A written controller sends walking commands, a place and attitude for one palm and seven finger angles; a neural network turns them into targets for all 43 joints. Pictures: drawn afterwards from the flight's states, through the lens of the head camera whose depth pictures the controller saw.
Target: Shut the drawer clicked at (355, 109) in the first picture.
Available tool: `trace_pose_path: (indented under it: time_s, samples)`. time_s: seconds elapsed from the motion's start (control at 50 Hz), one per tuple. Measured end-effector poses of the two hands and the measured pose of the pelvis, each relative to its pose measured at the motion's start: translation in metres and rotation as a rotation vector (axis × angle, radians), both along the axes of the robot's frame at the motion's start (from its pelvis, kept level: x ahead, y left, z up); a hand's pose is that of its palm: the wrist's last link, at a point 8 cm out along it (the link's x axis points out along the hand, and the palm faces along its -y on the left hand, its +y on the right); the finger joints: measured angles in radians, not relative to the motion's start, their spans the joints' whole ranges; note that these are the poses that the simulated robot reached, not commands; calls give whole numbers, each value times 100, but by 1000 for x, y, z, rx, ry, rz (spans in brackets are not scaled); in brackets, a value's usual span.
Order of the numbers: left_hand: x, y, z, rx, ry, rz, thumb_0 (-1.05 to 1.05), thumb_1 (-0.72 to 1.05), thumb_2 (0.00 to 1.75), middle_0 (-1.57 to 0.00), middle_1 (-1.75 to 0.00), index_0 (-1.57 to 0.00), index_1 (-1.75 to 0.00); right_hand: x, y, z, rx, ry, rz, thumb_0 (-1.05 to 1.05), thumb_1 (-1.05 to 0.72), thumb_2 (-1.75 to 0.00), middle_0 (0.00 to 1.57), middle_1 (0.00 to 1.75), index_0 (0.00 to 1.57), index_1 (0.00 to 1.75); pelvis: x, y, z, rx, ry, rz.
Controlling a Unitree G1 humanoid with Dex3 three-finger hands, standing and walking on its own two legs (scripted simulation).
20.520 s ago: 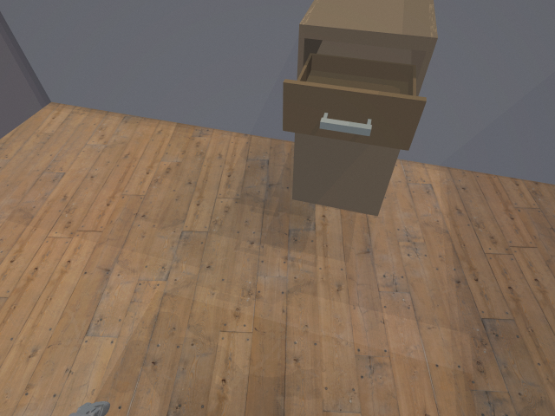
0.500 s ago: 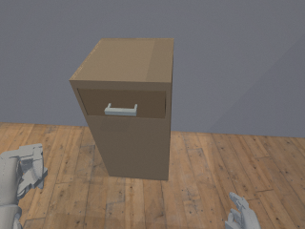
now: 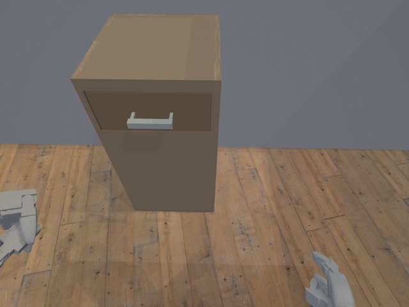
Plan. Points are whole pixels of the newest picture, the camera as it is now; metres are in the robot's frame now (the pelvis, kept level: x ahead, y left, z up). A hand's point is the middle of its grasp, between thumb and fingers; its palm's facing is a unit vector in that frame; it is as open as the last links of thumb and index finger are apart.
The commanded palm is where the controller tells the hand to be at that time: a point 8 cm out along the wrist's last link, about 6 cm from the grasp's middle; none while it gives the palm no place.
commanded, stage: step back with the hand held close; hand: left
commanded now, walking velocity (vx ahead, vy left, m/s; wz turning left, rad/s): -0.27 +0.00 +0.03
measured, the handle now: (151, 119) +0.64 +0.21 -0.06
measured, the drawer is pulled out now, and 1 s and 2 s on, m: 0.00 0.00 0.00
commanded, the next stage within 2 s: stop stepping back and stand still in 0.96 s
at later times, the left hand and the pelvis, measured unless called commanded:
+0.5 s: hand out of the picture +0.13 +0.25 +0.17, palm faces +0.39 -0.75 -0.53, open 3.3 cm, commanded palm +0.05 +0.29 +0.18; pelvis -0.06 +0.00 -0.01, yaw +4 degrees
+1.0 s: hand out of the picture +0.04 +0.27 +0.17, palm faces +0.41 -0.79 -0.45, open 3.3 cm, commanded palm -0.03 +0.30 +0.18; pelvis -0.14 +0.01 +0.00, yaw +4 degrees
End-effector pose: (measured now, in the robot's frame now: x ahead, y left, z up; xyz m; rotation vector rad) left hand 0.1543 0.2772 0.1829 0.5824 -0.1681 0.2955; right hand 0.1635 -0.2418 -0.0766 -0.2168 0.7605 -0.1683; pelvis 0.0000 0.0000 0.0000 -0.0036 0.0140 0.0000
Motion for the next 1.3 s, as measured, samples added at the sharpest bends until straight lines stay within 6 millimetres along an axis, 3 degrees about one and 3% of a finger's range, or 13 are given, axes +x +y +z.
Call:
trace_pose_path:
  time_s: [0.24,0.44,0.6,0.68,0.76,0.96,1.1,1.16,1.2,1.3]
  samples:
    - [-45,-2,-3,-20,-75,25,1,89,90,-141,-160,-141,-159,-26,11,0,10,-58,47,2,-91,-90,21,30,21,30,-36,-2,-7,-19,-7,12]
    - [-58,6,1,25,-112,-8,1,89,90,-141,-160,-141,-159,-65,3,0,-47,2,18,2,-91,-90,21,30,21,30,-55,1,-7,-39,2,57]
    - [-79,-1,1,54,-106,-12,1,89,90,-141,-160,-141,-159,-66,1,-7,-36,2,68,2,-91,-90,21,30,21,30,-76,-9,-11,-33,30,49]
    - [-92,-12,-1,29,-104,-66,1,89,90,-141,-160,-141,-159,-70,0,-2,-30,-23,64,2,-91,-90,21,30,21,30,-89,-11,-11,-43,17,51]
    - [-108,-8,4,31,-143,-81,1,89,90,-141,-160,-141,-159,-80,0,4,-43,-39,44,2,-91,-90,21,30,21,30,-99,-6,-10,-50,12,63]
    - [-143,30,5,27,-174,-3,1,89,90,-141,-160,-141,-159,-121,23,11,-65,-26,72,2,-91,-90,20,30,20,30,-132,9,-5,-98,25,81]
    - [-172,13,5,-24,-197,-45,1,89,90,-141,-160,-141,-159,-146,42,4,-12,-36,134,2,-91,-90,21,30,21,30,-162,3,-8,-58,77,-1]
    - [-175,0,2,-26,-210,-113,1,89,90,-141,-160,-141,-159,-164,40,-5,-4,-42,114,2,-90,-90,21,30,21,30,-181,4,-15,-58,44,-42]
    - [-174,-3,4,-39,-222,-145,1,89,90,-141,-160,-141,-159,-180,36,-7,-5,-35,70,2,-90,-90,21,30,21,30,-183,8,-15,-60,15,-45]
    - [-173,5,2,-54,-230,-157,1,89,90,-141,-160,-141,-159,-220,20,-7,-35,-39,-52,2,-90,-90,21,30,21,30,-188,14,-20,-50,-33,-29]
